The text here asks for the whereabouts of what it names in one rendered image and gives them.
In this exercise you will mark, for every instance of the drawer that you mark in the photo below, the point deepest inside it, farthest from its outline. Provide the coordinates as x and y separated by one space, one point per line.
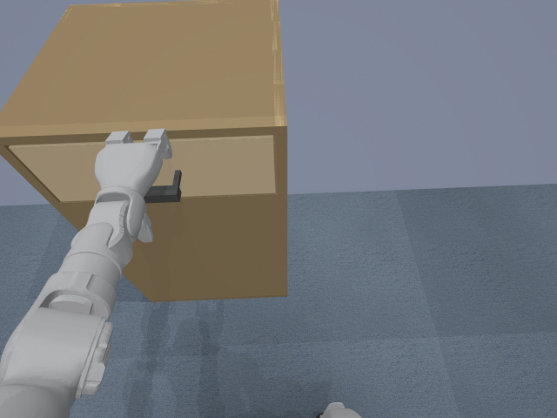
209 166

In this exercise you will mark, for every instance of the cabinet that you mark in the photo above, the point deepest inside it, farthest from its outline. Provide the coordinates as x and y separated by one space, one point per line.
199 69

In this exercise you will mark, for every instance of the robot left upper arm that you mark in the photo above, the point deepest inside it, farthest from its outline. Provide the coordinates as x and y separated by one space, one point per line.
59 356

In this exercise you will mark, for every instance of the handle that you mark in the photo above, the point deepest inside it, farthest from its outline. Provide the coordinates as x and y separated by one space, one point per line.
165 193

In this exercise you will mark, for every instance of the robot left forearm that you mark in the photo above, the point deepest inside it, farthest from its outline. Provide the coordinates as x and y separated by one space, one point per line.
87 280

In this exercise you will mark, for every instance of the right robot shin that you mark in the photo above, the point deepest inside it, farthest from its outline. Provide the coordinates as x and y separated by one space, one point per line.
335 405

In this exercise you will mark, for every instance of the left robot hand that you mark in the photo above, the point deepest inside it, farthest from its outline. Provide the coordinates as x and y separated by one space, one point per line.
123 163

